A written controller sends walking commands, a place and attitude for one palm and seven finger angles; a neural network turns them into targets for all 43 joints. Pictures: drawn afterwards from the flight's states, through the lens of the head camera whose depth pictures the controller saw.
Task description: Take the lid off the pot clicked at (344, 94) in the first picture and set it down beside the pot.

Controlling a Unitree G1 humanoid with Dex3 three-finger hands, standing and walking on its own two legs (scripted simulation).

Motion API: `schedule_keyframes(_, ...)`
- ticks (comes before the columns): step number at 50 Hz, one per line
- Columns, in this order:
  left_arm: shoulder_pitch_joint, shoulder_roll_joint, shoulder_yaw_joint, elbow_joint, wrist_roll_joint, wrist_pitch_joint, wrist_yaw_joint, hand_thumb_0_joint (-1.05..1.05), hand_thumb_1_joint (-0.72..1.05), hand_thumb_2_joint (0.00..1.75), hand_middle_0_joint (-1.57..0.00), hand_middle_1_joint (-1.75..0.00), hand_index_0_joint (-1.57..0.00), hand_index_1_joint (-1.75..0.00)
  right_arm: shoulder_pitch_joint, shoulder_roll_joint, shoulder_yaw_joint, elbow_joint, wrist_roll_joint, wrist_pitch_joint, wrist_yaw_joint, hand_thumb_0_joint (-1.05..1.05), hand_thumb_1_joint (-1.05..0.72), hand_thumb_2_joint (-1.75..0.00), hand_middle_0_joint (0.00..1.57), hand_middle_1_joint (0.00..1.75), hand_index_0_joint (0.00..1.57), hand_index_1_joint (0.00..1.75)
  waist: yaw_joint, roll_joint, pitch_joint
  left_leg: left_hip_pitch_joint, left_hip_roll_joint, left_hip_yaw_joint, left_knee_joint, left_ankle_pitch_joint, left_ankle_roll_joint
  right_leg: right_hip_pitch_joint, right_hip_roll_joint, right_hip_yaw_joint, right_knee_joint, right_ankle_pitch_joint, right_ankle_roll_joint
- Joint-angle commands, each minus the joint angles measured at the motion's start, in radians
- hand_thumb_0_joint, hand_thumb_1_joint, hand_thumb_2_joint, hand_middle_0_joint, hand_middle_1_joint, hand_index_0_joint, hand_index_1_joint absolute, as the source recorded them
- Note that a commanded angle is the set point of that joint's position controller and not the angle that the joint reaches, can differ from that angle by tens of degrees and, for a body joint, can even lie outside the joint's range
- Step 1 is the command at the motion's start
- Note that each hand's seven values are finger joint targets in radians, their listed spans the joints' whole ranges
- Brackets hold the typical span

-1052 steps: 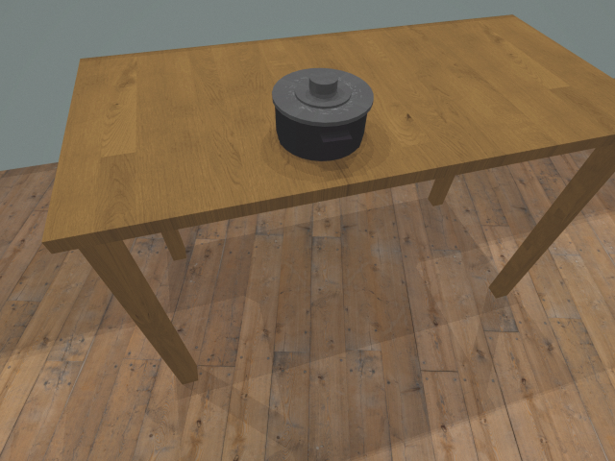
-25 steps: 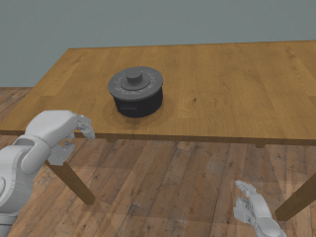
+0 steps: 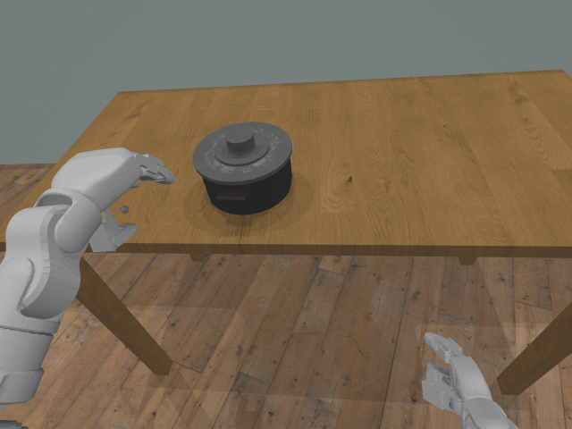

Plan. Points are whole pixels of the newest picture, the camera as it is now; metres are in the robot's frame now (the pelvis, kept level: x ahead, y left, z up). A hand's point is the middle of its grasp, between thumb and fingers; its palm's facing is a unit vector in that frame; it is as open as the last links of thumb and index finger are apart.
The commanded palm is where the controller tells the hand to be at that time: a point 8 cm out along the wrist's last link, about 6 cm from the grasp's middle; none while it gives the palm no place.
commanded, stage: move the open hand above the knob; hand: left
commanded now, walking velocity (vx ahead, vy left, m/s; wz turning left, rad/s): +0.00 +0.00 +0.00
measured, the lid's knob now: (240, 139) +0.55 +0.16 +0.13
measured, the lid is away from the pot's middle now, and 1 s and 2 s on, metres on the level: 0.00 0.00 0.00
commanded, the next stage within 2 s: none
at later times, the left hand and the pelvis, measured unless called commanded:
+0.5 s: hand (167, 167) +0.39 +0.22 +0.19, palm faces -0.14 -0.07 -0.99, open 10.0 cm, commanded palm +0.36 +0.21 +0.26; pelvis +0.01 +0.01 +0.00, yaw +0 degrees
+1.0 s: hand (217, 158) +0.44 +0.16 +0.17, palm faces -0.26 -0.04 -0.96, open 10.1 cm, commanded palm +0.44 +0.18 +0.26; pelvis +0.04 +0.00 +0.00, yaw +0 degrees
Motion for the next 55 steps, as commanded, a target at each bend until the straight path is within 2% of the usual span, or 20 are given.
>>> schedule_keyframes(1,-0.440,0.226,0.063,-0.218,0.023,-0.001,0.007,0.00,-0.34,1.55,-0.85,-0.08,-0.85,-0.08,-0.212,-0.099,-0.034,-0.189,0.004,-0.058,-0.011,0.00,-0.90,-0.90,0.20,0.30,0.20,0.30,-0.016,-0.075,-0.241,0.177,-0.025,-0.035,-0.058,-0.112,0.005,-0.067,0.022,0.012,-0.096,-0.094,-0.001)
schedule_keyframes(4,-0.630,0.406,0.182,-0.277,0.063,-0.011,0.033,0.00,-0.34,1.55,-0.85,-0.08,-0.85,-0.08,-0.195,-0.102,-0.034,-0.172,-0.011,-0.094,-0.025,0.00,-0.90,-0.90,0.20,0.30,0.20,0.30,0.004,0.030,-0.394,0.256,-0.029,-0.058,-0.051,-0.032,0.008,-0.009,0.026,0.029,-0.080,-0.052,-0.022)
schedule_keyframes(7,-0.599,0.317,0.131,0.011,0.071,0.032,0.033,0.00,-0.34,1.55,-0.85,-0.08,-0.85,-0.08,-0.166,-0.104,-0.032,-0.123,-0.005,-0.064,-0.028,0.00,-0.90,-0.90,0.20,0.30,0.20,0.30,-0.009,-0.089,-0.233,0.174,-0.015,-0.063,-0.070,-0.074,0.002,-0.070,0.031,0.011,-0.091,-0.076,-0.017)
schedule_keyframes(9,-0.546,0.209,0.055,0.096,0.066,0.047,0.010,0.00,-0.34,1.55,-0.85,-0.08,-0.85,-0.08,-0.147,-0.109,-0.038,-0.121,0.002,-0.054,-0.010,0.00,-0.90,-0.90,0.20,0.30,0.20,0.30,-0.018,-0.123,-0.204,0.160,-0.021,-0.049,-0.081,-0.089,0.003,-0.086,0.033,0.003,-0.107,-0.072,-0.019)
schedule_keyframes(11,-0.477,0.076,-0.061,0.052,0.042,0.053,-0.008,0.00,-0.34,1.55,-0.85,-0.08,-0.85,-0.08,-0.164,-0.098,-0.042,-0.147,0.008,-0.047,0.004,0.00,-0.90,-0.90,0.20,0.30,0.20,0.30,-0.017,-0.093,-0.225,0.162,-0.023,-0.046,-0.068,-0.093,0.001,-0.081,0.023,0.000,-0.086,-0.063,-0.016)
schedule_keyframes(13,-0.450,0.027,-0.097,-0.046,0.041,0.053,-0.022,0.00,-0.34,1.55,-0.85,-0.08,-0.85,-0.08,-0.188,-0.090,-0.043,-0.188,0.016,-0.058,0.016,0.00,-0.90,-0.90,0.20,0.30,0.20,0.30,-0.024,-0.090,-0.316,0.207,-0.032,-0.044,-0.036,-0.054,0.008,-0.057,0.027,0.005,-0.073,-0.024,-0.021)
schedule_keyframes(15,-0.600,0.114,-0.070,-0.130,0.063,0.054,-0.024,0.00,-0.34,1.55,-0.85,-0.08,-0.85,-0.08,-0.191,-0.094,-0.037,-0.183,0.010,-0.052,0.013,0.00,-0.90,-0.90,0.20,0.30,0.20,0.30,-0.026,-0.052,-0.359,0.236,-0.028,-0.048,-0.039,-0.015,0.008,-0.031,0.024,0.004,-0.063,0.003,-0.020)
schedule_keyframes(19,-0.890,0.377,0.120,-0.067,0.122,0.061,0.019,0.00,-0.34,1.55,-0.85,-0.08,-0.85,-0.08,-0.156,-0.111,-0.030,-0.136,-0.004,-0.063,-0.013,0.00,-0.90,-0.90,0.20,0.30,0.20,0.30,-0.024,-0.045,-0.384,0.247,-0.021,-0.070,-0.056,0.016,0.009,-0.018,0.037,0.013,-0.074,0.000,-0.029)
schedule_keyframes(21,-0.849,0.279,0.054,0.116,0.113,0.087,0.027,0.00,-0.34,1.55,-0.85,-0.08,-0.85,-0.08,-0.140,-0.102,-0.027,-0.109,0.001,-0.046,-0.013,0.00,-0.90,-0.90,0.20,0.30,0.20,0.30,-0.026,-0.107,-0.278,0.189,-0.013,-0.074,-0.068,-0.021,0.005,-0.056,0.035,-0.001,-0.070,-0.031,-0.025)
schedule_keyframes(23,-0.725,0.193,0.024,0.179,0.093,0.094,0.020,0.00,-0.34,1.55,-0.85,-0.08,-0.85,-0.08,-0.129,-0.104,-0.038,-0.118,0.008,-0.046,0.002,0.00,-0.90,-0.90,0.20,0.30,0.20,0.30,-0.017,-0.105,-0.288,0.186,-0.021,-0.062,-0.058,-0.004,0.008,-0.056,0.034,0.002,-0.073,-0.013,-0.034)
schedule_keyframes(25,-0.652,0.044,-0.104,0.119,0.076,0.102,-0.010,0.00,-0.34,1.55,-0.85,-0.08,-0.85,-0.08,-0.145,-0.094,-0.039,-0.143,0.007,-0.037,0.022,0.00,-0.90,-0.90,0.20,0.30,0.20,0.30,-0.014,-0.086,-0.350,0.209,-0.025,-0.057,-0.047,0.043,0.004,-0.026,0.023,0.000,-0.048,0.046,-0.032)
schedule_keyframes(28,-0.588,-0.073,-0.199,0.093,0.072,0.118,-0.037,0.00,-0.34,1.55,-0.85,-0.08,-0.85,-0.08,-0.155,-0.094,-0.044,-0.170,0.019,-0.019,0.041,0.00,-0.90,-0.90,0.20,0.30,0.20,0.30,-0.046,-0.122,-0.339,0.220,-0.025,-0.049,-0.020,0.050,0.009,-0.060,0.027,-0.014,-0.051,0.063,-0.028)
schedule_keyframes(33,-1.005,0.279,0.020,0.042,0.127,0.109,0.004,0.00,-0.34,1.55,-0.85,-0.08,-0.85,-0.08,-0.137,-0.118,-0.034,-0.131,0.009,-0.022,0.002,0.00,-0.90,-0.90,0.20,0.30,0.20,0.30,-0.051,-0.092,-0.379,0.236,-0.024,-0.064,-0.032,0.024,0.014,-0.028,0.034,0.002,-0.059,0.027,-0.026)
schedule_keyframes(34,-1.126,0.283,0.003,0.032,0.146,0.104,0.012,0.00,-0.34,1.55,-0.85,-0.08,-0.85,-0.08,-0.125,-0.101,-0.028,-0.127,0.005,-0.042,-0.005,0.00,-0.90,-0.90,0.20,0.30,0.20,0.30,-0.052,-0.056,-0.429,0.265,-0.027,-0.068,-0.044,0.055,0.014,-0.013,0.037,0.012,-0.058,0.045,-0.029)
schedule_keyframes(40,-0.797,-0.009,-0.150,0.323,0.104,0.153,-0.001,0.00,-0.34,1.55,-0.85,-0.08,-0.85,-0.08,-0.089,-0.101,-0.042,-0.102,0.007,-0.028,0.026,0.00,-0.90,-0.90,0.20,0.30,0.20,0.30,-0.036,-0.131,-0.368,0.215,-0.027,-0.051,-0.026,0.111,0.008,-0.033,0.027,-0.007,-0.040,0.126,-0.032)
schedule_keyframes(43,-0.720,-0.084,-0.218,0.384,0.111,0.162,-0.028,0.00,-0.34,1.55,-0.85,-0.08,-0.85,-0.08,-0.089,-0.110,-0.044,-0.119,0.021,0.004,0.040,0.00,-0.90,-0.90,0.20,0.30,0.20,0.30,-0.064,-0.188,-0.290,0.160,-0.031,-0.028,-0.016,0.055,0.010,-0.070,0.022,-0.017,-0.053,0.100,-0.024)
schedule_keyframes(45,-0.921,-0.015,-0.203,0.250,0.136,0.156,-0.033,0.00,-0.34,1.55,-0.85,-0.08,-0.85,-0.08,-0.107,-0.110,-0.044,-0.131,0.019,0.015,0.036,0.00,-0.90,-0.90,0.20,0.30,0.20,0.30,-0.071,-0.136,-0.341,0.196,-0.031,-0.030,-0.018,0.037,0.015,-0.059,0.019,-0.009,-0.051,0.079,-0.023)
schedule_keyframes(49,-1.267,0.267,-0.015,0.063,0.149,0.104,0.001,0.00,-0.34,1.55,-0.85,-0.08,-0.85,-0.08,-0.081,-0.101,-0.040,-0.131,0.004,-0.040,-0.001,0.00,-0.90,-0.90,0.20,0.30,0.20,0.30,-0.070,-0.090,-0.568,0.316,-0.038,-0.056,0.010,0.169,0.032,0.059,0.029,0.034,-0.038,0.228,-0.022)
schedule_keyframes(51,-1.171,0.235,-0.018,0.280,0.143,0.109,0.009,0.00,-0.34,1.55,-0.85,-0.08,-0.85,-0.08,-0.058,-0.098,-0.032,-0.093,0.003,-0.031,-0.011,0.00,-0.90,-0.90,0.20,0.30,0.20,0.30,-0.066,-0.152,-0.446,0.241,-0.034,-0.043,-0.001,0.164,0.031,0.035,0.025,0.029,-0.040,0.246,-0.018)
schedule_keyframes(55,-0.891,0.032,-0.132,0.555,0.118,0.155,-0.010,0.00,-0.34,1.55,-0.85,-0.08,-0.85,-0.08,-0.027,-0.114,-0.040,-0.076,0.015,0.002,0.019,0.00,-0.90,-0.90,0.20,0.30,0.20,0.30,-0.054,-0.188,-0.287,0.141,-0.037,-0.015,-0.015,0.128,0.017,-0.023,0.018,0.002,-0.045,0.223,-0.018)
